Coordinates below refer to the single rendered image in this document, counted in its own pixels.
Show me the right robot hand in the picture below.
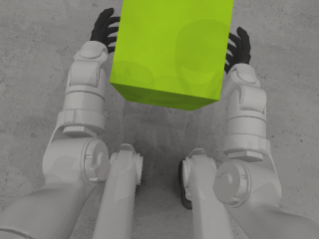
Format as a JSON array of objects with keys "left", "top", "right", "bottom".
[{"left": 224, "top": 27, "right": 251, "bottom": 75}]

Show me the robot left forearm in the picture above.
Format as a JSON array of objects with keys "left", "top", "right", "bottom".
[{"left": 42, "top": 41, "right": 110, "bottom": 175}]

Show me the robot right forearm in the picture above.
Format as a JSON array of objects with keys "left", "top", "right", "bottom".
[{"left": 222, "top": 63, "right": 278, "bottom": 177}]

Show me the robot left upper arm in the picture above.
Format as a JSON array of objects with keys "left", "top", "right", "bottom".
[{"left": 0, "top": 136, "right": 111, "bottom": 239}]

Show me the left robot hand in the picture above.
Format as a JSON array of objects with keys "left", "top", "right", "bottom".
[{"left": 90, "top": 7, "right": 121, "bottom": 54}]

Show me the robot right upper arm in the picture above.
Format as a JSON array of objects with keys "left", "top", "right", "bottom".
[{"left": 212, "top": 159, "right": 319, "bottom": 239}]

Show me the carton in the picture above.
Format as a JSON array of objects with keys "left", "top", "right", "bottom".
[{"left": 110, "top": 0, "right": 234, "bottom": 112}]

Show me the robot right thigh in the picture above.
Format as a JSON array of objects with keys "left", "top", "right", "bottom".
[{"left": 182, "top": 154, "right": 234, "bottom": 239}]

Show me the robot thigh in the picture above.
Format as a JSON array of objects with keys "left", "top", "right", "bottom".
[
  {"left": 182, "top": 154, "right": 234, "bottom": 239},
  {"left": 92, "top": 149, "right": 144, "bottom": 239}
]

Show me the robot left thigh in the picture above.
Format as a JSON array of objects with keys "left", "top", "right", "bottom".
[{"left": 92, "top": 149, "right": 144, "bottom": 239}]

